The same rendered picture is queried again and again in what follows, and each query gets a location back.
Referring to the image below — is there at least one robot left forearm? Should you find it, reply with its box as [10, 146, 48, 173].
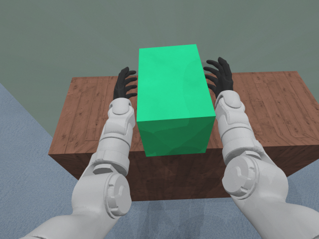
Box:
[80, 98, 136, 179]

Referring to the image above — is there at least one pedestal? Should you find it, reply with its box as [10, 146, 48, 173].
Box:
[48, 71, 319, 201]

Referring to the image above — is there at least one robot right forearm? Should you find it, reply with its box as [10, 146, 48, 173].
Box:
[215, 90, 277, 166]

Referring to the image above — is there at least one robot right upper arm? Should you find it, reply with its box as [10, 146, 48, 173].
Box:
[222, 155, 319, 239]

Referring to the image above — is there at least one right robot hand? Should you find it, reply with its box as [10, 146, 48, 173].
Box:
[203, 57, 233, 99]

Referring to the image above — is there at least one robot left upper arm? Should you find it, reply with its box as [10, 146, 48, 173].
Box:
[19, 172, 132, 239]

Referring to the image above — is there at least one carton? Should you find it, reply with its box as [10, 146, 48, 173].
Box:
[137, 44, 216, 157]

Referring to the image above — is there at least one left robot hand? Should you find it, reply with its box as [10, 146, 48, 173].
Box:
[113, 67, 137, 100]

